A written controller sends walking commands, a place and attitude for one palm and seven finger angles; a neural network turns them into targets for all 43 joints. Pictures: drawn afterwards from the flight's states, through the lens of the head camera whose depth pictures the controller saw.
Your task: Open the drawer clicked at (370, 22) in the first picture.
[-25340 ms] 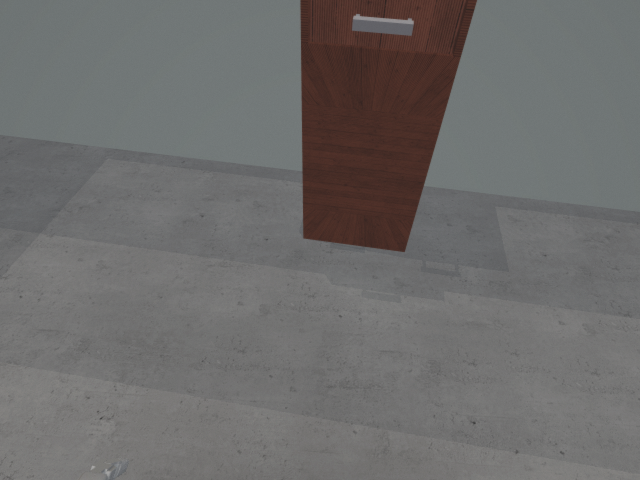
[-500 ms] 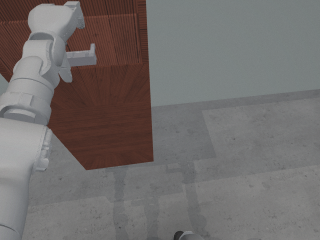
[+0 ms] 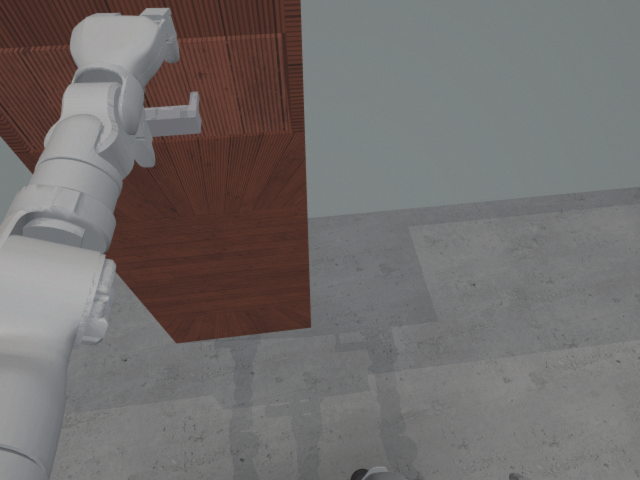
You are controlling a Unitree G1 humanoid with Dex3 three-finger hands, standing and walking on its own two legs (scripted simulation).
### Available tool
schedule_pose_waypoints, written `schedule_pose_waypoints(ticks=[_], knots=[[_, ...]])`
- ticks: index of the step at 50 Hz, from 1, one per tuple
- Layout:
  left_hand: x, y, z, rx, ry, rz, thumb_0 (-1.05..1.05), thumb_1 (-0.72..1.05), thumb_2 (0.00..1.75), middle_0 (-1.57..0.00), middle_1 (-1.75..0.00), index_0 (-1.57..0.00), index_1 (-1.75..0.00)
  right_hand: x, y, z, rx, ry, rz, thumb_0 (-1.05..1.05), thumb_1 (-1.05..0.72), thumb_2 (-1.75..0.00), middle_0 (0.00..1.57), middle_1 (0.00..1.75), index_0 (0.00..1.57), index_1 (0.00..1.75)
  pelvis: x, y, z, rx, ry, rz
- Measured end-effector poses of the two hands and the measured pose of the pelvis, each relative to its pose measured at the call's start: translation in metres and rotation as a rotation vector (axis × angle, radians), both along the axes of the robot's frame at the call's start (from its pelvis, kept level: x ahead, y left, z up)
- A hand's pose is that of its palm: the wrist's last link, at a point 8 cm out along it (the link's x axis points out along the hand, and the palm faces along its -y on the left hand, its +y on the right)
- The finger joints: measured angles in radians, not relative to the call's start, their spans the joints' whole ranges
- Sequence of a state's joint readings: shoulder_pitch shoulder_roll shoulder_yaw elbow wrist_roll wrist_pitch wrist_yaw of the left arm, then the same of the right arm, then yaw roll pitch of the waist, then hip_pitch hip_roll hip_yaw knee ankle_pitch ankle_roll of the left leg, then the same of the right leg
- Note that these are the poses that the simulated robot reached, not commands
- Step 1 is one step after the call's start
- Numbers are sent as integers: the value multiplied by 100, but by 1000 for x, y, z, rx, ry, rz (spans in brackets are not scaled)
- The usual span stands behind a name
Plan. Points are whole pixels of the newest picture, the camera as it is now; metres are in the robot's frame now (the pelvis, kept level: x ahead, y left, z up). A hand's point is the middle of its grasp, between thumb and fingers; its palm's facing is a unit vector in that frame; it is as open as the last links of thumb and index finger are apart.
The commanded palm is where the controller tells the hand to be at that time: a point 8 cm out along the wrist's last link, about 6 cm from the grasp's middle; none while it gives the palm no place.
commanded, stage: lift the fingers back up to retry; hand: left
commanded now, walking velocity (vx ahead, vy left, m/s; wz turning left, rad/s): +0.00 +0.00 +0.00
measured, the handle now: (142, 112) +0.57 +0.20 +0.14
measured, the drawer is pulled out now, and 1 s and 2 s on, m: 0.00 0.00 0.00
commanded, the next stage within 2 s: re-aim the fingers above the handle in 0.72 s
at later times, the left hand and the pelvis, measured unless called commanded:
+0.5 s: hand (138, 87) +0.53 +0.18 +0.20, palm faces +0.04 +0.01 -1.00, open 13.6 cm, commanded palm +0.52 +0.23 +0.25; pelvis +0.01 -0.01 +0.01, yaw +0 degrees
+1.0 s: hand (138, 84) +0.53 +0.18 +0.20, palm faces +0.04 -0.01 -1.00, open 13.4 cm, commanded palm +0.52 +0.23 +0.26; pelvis +0.03 -0.01 +0.01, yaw +0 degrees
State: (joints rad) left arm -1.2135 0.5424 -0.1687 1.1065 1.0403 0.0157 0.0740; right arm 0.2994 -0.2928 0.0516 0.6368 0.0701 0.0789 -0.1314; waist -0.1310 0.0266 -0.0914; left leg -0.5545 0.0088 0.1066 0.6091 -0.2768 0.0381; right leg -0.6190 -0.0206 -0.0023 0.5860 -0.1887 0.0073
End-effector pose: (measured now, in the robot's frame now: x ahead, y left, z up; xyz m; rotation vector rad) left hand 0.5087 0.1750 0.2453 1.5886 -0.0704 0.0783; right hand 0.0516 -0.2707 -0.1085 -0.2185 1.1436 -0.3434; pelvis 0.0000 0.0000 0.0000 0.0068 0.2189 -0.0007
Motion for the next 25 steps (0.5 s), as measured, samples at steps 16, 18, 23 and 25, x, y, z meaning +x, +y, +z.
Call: schedule_pose_waypoints(ticks=[16, 18, 23, 25], knots=[[1, 0, 4, -2, 39, 1, 0, -49, 30, -42, -126, -33, -131, -15, -6, -6, 25, 34, -29, 1, -91, -90, 21, 29, 20, 30, 4, -7, 3, -1, -17, -1], [1, 0, 5, -3, 44, -1, 0, -49, 30, -42, -125, -33, -130, -15, -6, -6, 30, 36, -33, 1, -91, -90, 21, 29, 20, 30, 6, -8, 4, -1, -19, -2], [1, 1, 6, -7, 53, -4, 0, -49, 30, -42, -124, -35, -128, -11, -5, -7, 45, 36, -37, 1, -91, -90, 21, 29, 20, 30, 10, -9, 6, -1, -31, -4], [1, 1, 7, -9, 57, -6, 0, -49, 30, -43, -124, -35, -127, -8, -5, -7, 48, 34, -34, 1, -91, -90, 21, 29, 20, 30, 12, -9, 7, -1, -34, -3]])
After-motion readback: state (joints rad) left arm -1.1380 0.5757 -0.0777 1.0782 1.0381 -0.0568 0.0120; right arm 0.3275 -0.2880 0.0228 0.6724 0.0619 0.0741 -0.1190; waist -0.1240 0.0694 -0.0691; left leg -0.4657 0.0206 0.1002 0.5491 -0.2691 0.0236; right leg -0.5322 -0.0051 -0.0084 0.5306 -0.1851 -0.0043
